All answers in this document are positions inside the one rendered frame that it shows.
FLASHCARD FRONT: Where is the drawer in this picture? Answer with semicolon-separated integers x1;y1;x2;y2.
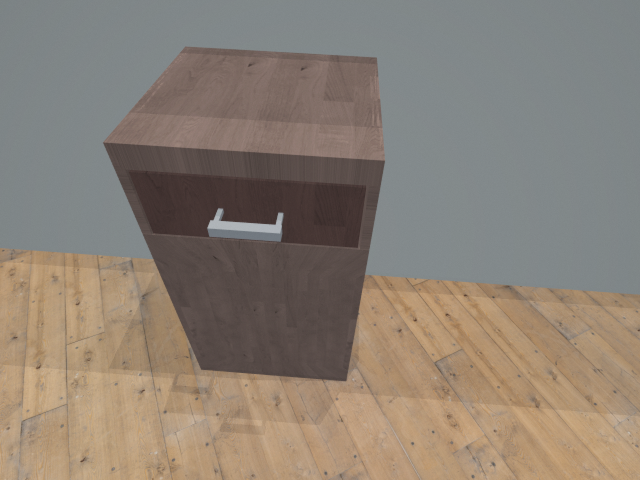
129;170;366;248

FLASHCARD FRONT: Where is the cabinet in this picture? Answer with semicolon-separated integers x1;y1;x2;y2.
103;47;385;381

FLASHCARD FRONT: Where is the handle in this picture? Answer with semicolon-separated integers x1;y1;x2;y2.
207;208;284;242

